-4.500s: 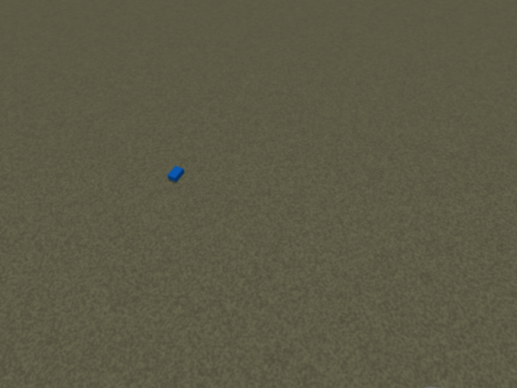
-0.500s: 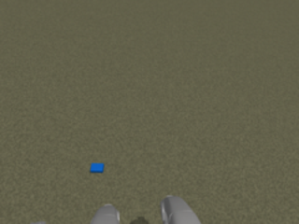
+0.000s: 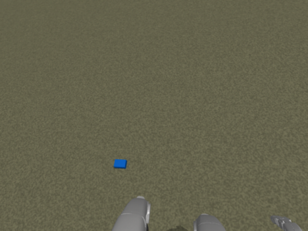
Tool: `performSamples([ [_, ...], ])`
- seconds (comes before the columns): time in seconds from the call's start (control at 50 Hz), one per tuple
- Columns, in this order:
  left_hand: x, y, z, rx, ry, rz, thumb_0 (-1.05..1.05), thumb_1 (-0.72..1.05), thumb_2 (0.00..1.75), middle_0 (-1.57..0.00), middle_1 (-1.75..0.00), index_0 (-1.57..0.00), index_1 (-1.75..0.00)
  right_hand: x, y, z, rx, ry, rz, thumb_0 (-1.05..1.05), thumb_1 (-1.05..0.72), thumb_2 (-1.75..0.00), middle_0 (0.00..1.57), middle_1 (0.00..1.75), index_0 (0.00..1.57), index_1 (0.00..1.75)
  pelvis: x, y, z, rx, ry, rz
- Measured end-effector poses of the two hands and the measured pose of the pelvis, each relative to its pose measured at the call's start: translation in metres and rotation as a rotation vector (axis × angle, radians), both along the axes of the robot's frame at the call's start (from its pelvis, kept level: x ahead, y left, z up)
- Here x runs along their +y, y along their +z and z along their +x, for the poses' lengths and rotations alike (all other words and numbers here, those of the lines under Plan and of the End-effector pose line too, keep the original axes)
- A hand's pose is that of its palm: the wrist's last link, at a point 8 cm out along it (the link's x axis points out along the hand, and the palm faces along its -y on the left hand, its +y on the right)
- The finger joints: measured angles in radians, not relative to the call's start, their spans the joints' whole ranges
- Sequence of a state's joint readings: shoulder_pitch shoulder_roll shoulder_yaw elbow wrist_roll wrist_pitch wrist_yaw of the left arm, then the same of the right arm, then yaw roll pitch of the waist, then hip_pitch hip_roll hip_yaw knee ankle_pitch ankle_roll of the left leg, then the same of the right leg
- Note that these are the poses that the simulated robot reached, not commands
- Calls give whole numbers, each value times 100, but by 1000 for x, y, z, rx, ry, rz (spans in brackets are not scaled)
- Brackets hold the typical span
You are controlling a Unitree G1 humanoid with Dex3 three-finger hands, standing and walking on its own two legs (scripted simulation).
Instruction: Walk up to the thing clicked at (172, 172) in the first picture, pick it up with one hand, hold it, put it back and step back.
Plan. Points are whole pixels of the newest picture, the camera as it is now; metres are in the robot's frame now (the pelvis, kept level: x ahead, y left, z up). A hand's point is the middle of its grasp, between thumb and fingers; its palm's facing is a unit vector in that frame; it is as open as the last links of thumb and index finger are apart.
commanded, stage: walk up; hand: left
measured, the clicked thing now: (120, 163) +0.49 +0.35 -0.74
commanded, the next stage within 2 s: stand in 1.76 s
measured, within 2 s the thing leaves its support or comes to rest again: neither
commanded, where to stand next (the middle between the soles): +0.12 +0.10 m, yaw +0 degrees
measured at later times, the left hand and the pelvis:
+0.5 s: hand out of the picture +0.04 +0.36 -0.15, palm faces -0.01 -0.90 -0.43, open 7.3 cm; pelvis +0.00 +0.07 -0.01, yaw +2 degrees
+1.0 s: hand (55, 220) +0.13 +0.33 -0.13, palm faces -0.02 -0.94 -0.35, open 7.3 cm; pelvis +0.02 +0.08 +0.02, yaw +1 degrees
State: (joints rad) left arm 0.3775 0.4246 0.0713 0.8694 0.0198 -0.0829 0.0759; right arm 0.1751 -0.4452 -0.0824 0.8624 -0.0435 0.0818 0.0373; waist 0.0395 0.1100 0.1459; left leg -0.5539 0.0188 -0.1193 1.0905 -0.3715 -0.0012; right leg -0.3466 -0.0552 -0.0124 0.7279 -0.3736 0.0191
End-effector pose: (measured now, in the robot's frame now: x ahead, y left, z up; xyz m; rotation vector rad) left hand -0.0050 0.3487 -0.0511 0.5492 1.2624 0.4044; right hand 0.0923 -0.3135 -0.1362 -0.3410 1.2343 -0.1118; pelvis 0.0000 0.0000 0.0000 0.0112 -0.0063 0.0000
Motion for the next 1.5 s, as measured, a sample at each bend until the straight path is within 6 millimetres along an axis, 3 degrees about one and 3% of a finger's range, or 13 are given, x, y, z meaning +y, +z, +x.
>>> performSamples([
  [0.1, 22, -11, -13, 7, 13, -9, 0, 90, 89, -21, -30, -21, -30, 24, 3, 33, -50, 53, -8, 1, -91, -90, 20, 30, 21, 30, 18, -7, -2, -1, 29, -7],
  [0.22, 52, -49, -13, 1, 29, -73, 0, 90, 89, -21, -30, -21, -30, 63, 19, 62, -167, 95, -38, 1, -91, -90, 20, 30, 21, 30, 53, -19, -7, -29, 38, 15],
  [0.38, 52, -62, 26, -71, -25, -183, 0, 91, 89, -21, -30, -21, -30, 85, 44, 38, -192, 39, -51, 1, -90, -89, 20, 30, 21, 30, 72, -7, -4, -33, 40, -26],
  [0.52, 49, -61, 43, -84, -44, -190, 0, 91, 89, -21, -30, -21, -30, 79, 28, 14, -129, -15, -56, 1, -90, -89, 20, 30, 21, 30, 75, -10, 0, -41, 30, -52],
  [0.7, 46, -53, 77, -92, -61, -237, 0, 91, 89, -20, -30, -21, -30, 98, 23, -12, -19, -45, -19, 1, -91, -89, 20, 30, 21, 30, 82, 4, 11, -28, 15, -31],
  [0.8, 42, -49, 101, -113, -71, -260, 0, 91, 89, -20, -30, -21, -30, 104, 31, -8, -1, -43, -10, 1, -91, -89, 20, 30, 21, 30, 81, 13, 17, -24, 15, -24],
  [0.98, 29, -39, 129, -150, -88, -283, 0, 91, 89, -20, -30, -21, -30, 96, 47, 21, -73, -54, -27, 1, -91, -89, 20, 30, 21, 30, 79, 23, 19, -35, 10, -13],
  [1.18, 23, -33, 118, -131, -73, -290, 0, 91, 89, -20, -30, -21, -30, 90, 57, 32, -109, -54, -23, 1, -91, -90, 20, 30, 21, 30, 76, 30, 15, -42, 5, -12],
  [1.38, 26, -38, 87, -45, -36, -290, 0, 91, 89, -20, -30, -21, -30, 92, 49, 3, -21, -73, -14, 1, -91, -90, 20, 30, 21, 30, 75, 32, 14, -35, -1, -15],
  [1.5, 27, -41, 79, -8, -22, -293, 0, 91, 89, -20, -30, -21, -30, 95, 46, -13, 32, -92, -12, 1, -91, -90, 20, 30, 21, 30, 77, 32, 16, -29, -1, -15],
])
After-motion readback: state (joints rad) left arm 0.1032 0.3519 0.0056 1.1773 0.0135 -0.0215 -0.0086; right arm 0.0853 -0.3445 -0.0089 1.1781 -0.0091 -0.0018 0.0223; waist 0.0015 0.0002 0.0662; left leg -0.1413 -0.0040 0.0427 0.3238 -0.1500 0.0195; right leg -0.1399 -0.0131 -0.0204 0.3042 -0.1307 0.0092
